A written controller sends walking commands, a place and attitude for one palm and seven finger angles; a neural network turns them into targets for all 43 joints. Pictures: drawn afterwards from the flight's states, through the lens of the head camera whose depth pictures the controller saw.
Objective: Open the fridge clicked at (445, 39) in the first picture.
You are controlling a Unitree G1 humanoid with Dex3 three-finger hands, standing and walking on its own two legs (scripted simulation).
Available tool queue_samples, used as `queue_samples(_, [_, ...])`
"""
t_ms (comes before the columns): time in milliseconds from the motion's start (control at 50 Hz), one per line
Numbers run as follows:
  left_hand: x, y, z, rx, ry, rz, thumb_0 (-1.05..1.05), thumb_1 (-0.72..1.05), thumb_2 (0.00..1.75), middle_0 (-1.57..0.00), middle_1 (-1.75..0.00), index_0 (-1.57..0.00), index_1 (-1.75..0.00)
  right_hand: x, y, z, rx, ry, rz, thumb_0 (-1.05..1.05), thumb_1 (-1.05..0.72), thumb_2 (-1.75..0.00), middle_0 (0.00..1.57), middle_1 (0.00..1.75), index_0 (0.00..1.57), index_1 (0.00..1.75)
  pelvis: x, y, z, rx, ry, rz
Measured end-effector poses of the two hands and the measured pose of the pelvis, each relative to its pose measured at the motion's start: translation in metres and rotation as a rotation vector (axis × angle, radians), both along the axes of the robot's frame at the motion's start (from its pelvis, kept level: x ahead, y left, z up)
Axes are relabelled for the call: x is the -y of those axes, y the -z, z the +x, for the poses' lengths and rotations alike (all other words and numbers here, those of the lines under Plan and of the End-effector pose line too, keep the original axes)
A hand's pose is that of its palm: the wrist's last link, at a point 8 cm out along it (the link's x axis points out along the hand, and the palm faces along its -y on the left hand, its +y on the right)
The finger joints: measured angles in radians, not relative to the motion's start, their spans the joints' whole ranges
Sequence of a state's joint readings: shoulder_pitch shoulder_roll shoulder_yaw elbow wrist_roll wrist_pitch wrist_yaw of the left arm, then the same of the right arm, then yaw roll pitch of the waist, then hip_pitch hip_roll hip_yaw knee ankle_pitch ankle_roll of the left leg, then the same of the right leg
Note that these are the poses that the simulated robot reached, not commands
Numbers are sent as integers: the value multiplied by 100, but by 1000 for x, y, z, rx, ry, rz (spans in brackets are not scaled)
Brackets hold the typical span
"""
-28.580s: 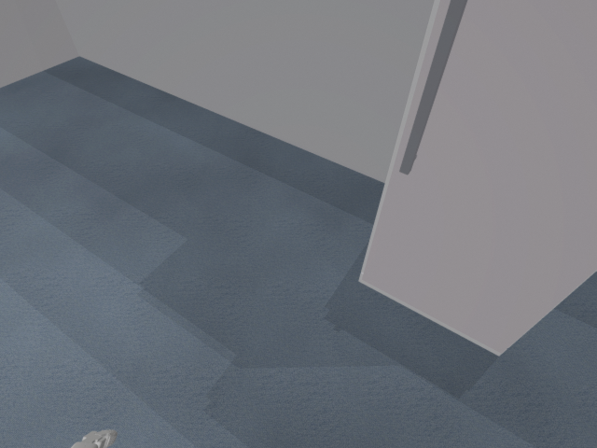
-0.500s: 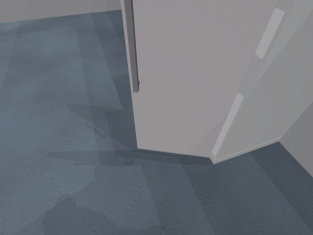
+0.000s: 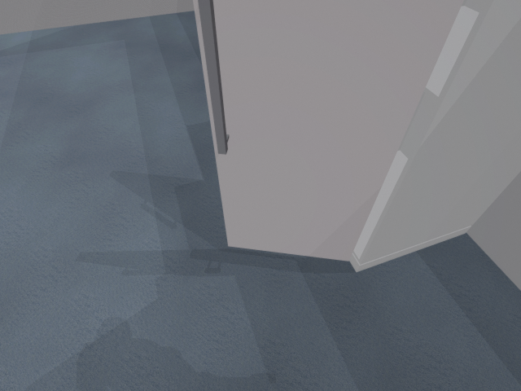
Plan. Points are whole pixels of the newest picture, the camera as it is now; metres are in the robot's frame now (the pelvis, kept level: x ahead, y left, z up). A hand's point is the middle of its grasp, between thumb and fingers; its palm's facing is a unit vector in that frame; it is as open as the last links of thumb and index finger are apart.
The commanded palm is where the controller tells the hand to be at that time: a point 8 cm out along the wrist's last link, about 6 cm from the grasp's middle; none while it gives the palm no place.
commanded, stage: look to check the result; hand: left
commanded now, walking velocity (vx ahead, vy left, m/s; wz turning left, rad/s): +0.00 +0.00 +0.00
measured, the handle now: (217, 77) +0.73 +0.14 +0.11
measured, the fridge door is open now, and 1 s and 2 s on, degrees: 62 62 62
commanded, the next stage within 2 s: stand and wait in 0.04 s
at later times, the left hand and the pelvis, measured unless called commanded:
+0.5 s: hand out of the picture +0.07 +0.22 -0.17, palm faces -0.01 -0.96 -0.29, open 7.4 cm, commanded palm none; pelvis +0.00 -0.01 +0.00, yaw +0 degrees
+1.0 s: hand out of the picture +0.04 +0.21 -0.17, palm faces -0.01 -0.96 -0.27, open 7.4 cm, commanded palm none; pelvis -0.01 +0.00 +0.00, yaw -1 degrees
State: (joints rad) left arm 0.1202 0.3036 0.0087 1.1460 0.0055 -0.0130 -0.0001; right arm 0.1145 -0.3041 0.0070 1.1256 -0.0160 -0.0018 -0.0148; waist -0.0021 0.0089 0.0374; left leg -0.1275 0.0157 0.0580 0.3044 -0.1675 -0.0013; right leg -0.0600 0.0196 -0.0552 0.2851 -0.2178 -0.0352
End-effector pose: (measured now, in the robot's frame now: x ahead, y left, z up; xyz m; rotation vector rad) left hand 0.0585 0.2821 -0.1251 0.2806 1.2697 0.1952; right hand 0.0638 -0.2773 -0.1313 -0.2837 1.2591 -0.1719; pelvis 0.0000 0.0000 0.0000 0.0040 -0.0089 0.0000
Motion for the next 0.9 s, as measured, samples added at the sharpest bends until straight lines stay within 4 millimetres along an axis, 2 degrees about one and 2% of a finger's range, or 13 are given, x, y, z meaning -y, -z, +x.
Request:
queue_samples(160, [10, 2, 12, 26, 7, -15, 0, 91, 90, -21, -30, -20, -30, 0, 0, 2, 5, 8, 3, 0, -90, -90, 20, 30, 20, 30, 3, 0, 4, 1, 2, 1])
queue_samples(300, [16, 3, 14, 29, 9, -24, 0, 91, 90, -21, -30, -20, -30, 0, 1, -3, -2, 19, 6, 0, -90, -90, 20, 30, 20, 30, 5, 0, 6, 3, 5, 1])
queue_samples(640, [22, 7, -9, -21, -9, -33, 0, 91, 90, -21, -30, -20, -30, -6, 6, -27, -53, 40, 25, 0, -90, -90, 20, 30, 20, 30, 7, 0, 2, 9, 7, -1])
queue_samples(900, [24, 10, -21, -37, -11, -43, 0, 91, 90, -20, -30, -20, -30, -9, 6, -34, -53, 44, 26, 0, -90, -90, 20, 30, 20, 30, 5, 0, -3, 13, 10, -2])
